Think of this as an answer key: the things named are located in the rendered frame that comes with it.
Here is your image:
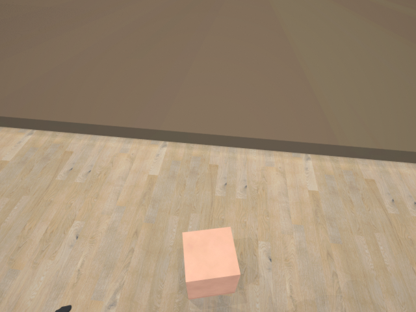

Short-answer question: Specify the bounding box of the carton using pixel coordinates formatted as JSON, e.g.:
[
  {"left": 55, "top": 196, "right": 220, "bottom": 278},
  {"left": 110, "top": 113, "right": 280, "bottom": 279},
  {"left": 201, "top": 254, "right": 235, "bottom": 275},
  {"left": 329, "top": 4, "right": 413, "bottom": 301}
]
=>
[{"left": 182, "top": 227, "right": 241, "bottom": 300}]

